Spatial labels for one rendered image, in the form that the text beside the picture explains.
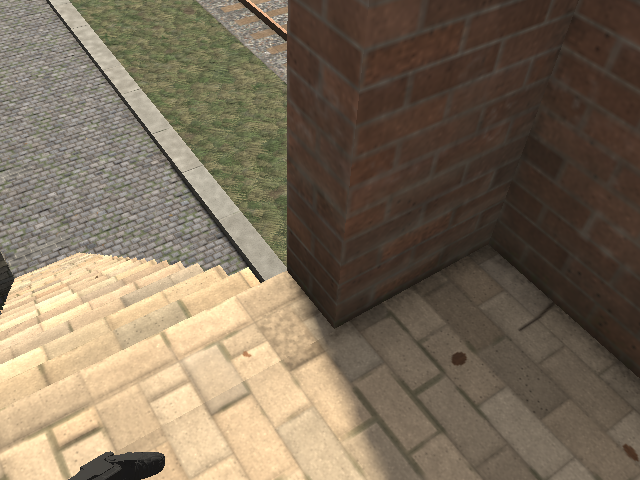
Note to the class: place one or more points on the robot left hand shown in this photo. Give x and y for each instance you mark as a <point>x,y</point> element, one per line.
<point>128,466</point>

